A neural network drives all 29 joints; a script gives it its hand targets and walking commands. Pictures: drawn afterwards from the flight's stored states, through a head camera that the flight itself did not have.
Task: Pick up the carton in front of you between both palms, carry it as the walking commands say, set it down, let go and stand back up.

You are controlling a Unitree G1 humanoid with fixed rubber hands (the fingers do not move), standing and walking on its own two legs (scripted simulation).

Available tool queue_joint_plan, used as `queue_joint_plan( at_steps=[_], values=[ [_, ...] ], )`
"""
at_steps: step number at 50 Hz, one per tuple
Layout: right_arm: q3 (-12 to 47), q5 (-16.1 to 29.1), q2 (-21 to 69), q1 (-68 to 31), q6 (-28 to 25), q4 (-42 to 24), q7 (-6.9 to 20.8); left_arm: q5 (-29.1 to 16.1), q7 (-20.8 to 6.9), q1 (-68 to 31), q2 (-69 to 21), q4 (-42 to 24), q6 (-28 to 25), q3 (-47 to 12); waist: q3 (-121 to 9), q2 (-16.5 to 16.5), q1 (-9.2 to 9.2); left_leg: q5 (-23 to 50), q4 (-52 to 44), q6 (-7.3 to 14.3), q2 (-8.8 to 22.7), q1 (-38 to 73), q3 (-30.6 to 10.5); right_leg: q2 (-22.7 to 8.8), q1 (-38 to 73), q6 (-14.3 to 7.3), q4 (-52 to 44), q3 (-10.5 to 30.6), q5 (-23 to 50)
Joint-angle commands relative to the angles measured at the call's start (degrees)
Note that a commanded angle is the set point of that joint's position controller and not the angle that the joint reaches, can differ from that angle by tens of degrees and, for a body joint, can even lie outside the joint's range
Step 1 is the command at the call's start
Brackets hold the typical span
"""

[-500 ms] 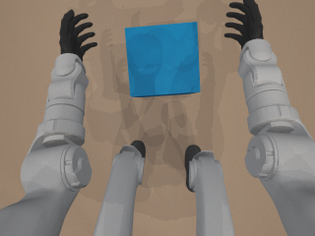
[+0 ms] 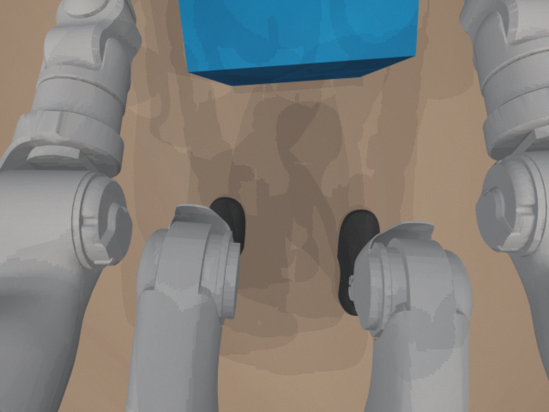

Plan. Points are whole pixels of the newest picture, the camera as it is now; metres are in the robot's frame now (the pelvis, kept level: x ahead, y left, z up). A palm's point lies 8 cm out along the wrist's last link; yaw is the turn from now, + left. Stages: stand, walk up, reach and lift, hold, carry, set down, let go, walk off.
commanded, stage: reach and lift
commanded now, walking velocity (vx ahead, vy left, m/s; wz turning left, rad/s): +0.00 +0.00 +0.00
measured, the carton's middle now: out of the picture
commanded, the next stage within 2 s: none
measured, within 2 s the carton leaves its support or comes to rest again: leaves its support in 0.90 s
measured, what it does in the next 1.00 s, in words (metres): stands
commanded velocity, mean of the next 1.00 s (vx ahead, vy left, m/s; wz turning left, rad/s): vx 0.00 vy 0.00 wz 0.00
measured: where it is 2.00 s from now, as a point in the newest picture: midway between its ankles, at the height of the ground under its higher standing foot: (288, 272)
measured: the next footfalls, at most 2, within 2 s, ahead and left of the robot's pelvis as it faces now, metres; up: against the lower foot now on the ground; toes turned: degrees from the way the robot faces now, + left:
none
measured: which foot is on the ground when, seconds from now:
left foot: down 0.00-1.00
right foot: down 0.00-1.00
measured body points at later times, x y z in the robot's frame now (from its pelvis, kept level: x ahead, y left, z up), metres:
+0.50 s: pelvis +0.00 +0.00 -0.01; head +0.38 +0.00 +0.22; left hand +0.56 +0.19 -0.20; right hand +0.59 -0.14 -0.20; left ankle +0.12 +0.13 -0.35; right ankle +0.11 -0.13 -0.35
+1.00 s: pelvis +0.01 +0.00 -0.02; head +0.37 +0.00 +0.26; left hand +0.56 +0.17 -0.16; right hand +0.58 -0.13 -0.16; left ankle +0.12 +0.13 -0.35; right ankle +0.11 -0.13 -0.35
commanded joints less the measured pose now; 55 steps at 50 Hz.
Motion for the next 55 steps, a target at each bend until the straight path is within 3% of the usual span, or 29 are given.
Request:
queue_joint_plan(
  at_steps=[1, 6, 10, 13, 17, 25, 27, 28, 29, 31, 33, 37, 42, 48, 51, 55],
  values=[
    [0.6, 0.6, -8.0, -18.3, -2.4, -6.5, -0.2, -0.7, 0.2, -16.9, 8.6, -6.4, -2.3, 0.0, -70.9, -4.2, 1.71, 17.7, -6.5, 0.1, 1.0, 33.4, 5.7, -2.0, 34.3, -0.6, -5.9, -5.2, 15.2],
    [1.7, 2.3, -6.3, -15.2, -3.7, -8.3, -0.8, -2.2, 0.4, -14.5, 8.3, -5.4, -3.8, -2.5, -73.8, -3.7, 0.84, 26.9, -3.1, 0.6, 0.3, 38.0, 5.0, -1.4, 34.9, -0.3, -3.1, -5.2, 22.8],
    [2.5, 3.4, -5.0, -12.2, -3.9, -10.1, -1.2, -3.0, 0.8, -11.4, 7.6, -5.9, -4.0, -3.3, -77.4, -3.5, 1.3, 29.6, -2.4, 0.8, -0.1, 40.3, 5.2, -1.1, 35.9, -0.3, -2.6, -5.5, 24.7],
    [2.7, 3.4, -4.0, -10.7, -3.4, -9.0, -1.3, -3.0, 0.9, -9.9, 7.0, -4.6, -3.6, -3.1, -74.4, -4.0, 1.71, 26.1, -3.2, 0.6, -0.1, 37.5, 5.6, -1.1, 35.3, -0.3, -3.3, -5.5, 21.9],
    [1.3, 2.0, -3.1, -10.4, -3.1, -6.4, -1.0, -2.5, 0.4, -10.7, 5.8, -3.3, -3.4, -3.0, -67.3, -3.8, 0.86, 19.7, -4.2, 0.4, 0.2, 32.2, 5.5, -1.3, 31.8, -0.6, -4.6, -5.2, 16.8],
    [3.8, 2.3, 2.7, -17.2, -2.8, -6.4, -0.7, -2.6, -0.2, -18.1, 0.3, -4.3, -2.9, -5.4, -66.1, -3.5, 0.69, 15.7, -5.1, 0.5, -0.6, 32.8, 5.6, -0.5, 33.9, -1.1, -5.7, -4.9, 13.9],
    [2.9, 0.9, 4.4, -17.6, -2.6, -6.1, -0.7, -0.8, -0.2, -18.6, -0.8, -3.6, -2.7, -4.2, -65.3, -3.5, 0.78, 15.2, -5.2, 0.5, -1.0, 33.5, 5.8, -0.1, 34.7, -1.1, -5.8, -5.0, 13.3],
    [2.7, -0.1, 6.9, -18.0, -2.5, -6.2, -0.5, -0.4, -0.7, -19.7, -3.8, -3.9, -2.6, -4.6, -64.8, -3.3, 0.28, 15.1, -5.1, 0.5, -1.3, 33.7, 5.9, 0.2, 35.3, -1.2, -5.9, -5.2, 13.3],
    [4.6, -0.2, 17.2, -21.5, -2.1, -6.9, 1.3, -0.6, -2.7, -23.4, -14.3, -5.0, -2.1, -7.2, -64.5, -3.2, 0.05, 15.2, -5.0, 0.8, -1.9, 34.1, 5.9, 0.9, 35.1, -1.2, -6.0, -5.4, 13.4],
    [6.7, -1.9, 36.0, -25.8, -0.8, -6.7, 6.2, 0.5, -7.6, -30.0, -32.3, -6.1, -0.5, -9.9, -61.8, -3.1, -0.37, 14.3, -4.1, 0.9, -3.0, 32.7, 5.8, 2.1, 33.0, -1.5, -5.3, -5.8, 12.7],
    [5.6, -3.9, 49.4, -25.0, 1.0, -7.5, 10.9, 3.1, -12.3, -32.1, -45.1, -7.9, 1.6, -9.8, -58.8, -3.1, -0.33, 12.8, -3.4, 1.2, -3.8, 30.4, 6.4, 2.9, 30.9, -2.0, -4.5, -6.4, 11.6],
    [4.3, -5.1, 58.9, -22.4, 3.5, -10.7, 15.1, 3.2, -17.1, -31.1, -53.4, -12.0, 4.5, -11.0, -57.5, -3.0, -0.17, 14.0, -2.6, 2.1, -4.3, 27.9, 7.3, 3.3, 27.6, -2.8, -3.6, -7.5, 12.7],
    [9.7, -1.0, 64.4, -24.2, 4.4, -19.0, 15.1, -1.1, -17.7, -31.7, -59.9, -19.5, 5.8, -16.9, -71.7, -3.0, -0.27, 22.3, -1.8, 2.3, -4.5, 34.2, 7.7, 3.6, 33.0, -3.0, -2.6, -8.1, 20.3],
    [17.0, 1.9, 73.6, -27.6, 6.9, -36.3, 13.1, -3.7, -16.6, -33.0, -67.0, -32.7, 8.7, -23.0, -109.3, -4.2, 0.29, 37.5, -2.8, 1.8, -5.8, 48.9, 8.0, 4.8, 49.7, -1.9, -3.7, -8.6, 35.7],
    [18.3, 0.7, 78.0, -23.7, 8.9, -38.4, 11.8, -2.1, -15.3, -30.1, -70.1, -35.8, 10.6, -24.4, -113.6, -3.9, 0.3, 34.5, -6.0, 1.0, -6.7, 47.9, 9.3, 5.9, 51.6, -1.3, -6.9, -9.0, 34.0],
    [11.9, -5.2, 80.3, -14.7, 11.4, -28.5, 13.0, 3.9, -16.0, -23.0, -72.7, -26.9, 13.0, -19.4, -91.6, -2.9, 0.04, 19.9, -12.8, 0.9, -6.9, 38.3, 9.3, 6.3, 38.3, -1.2, -14.1, -9.6, 18.8]
  ],
)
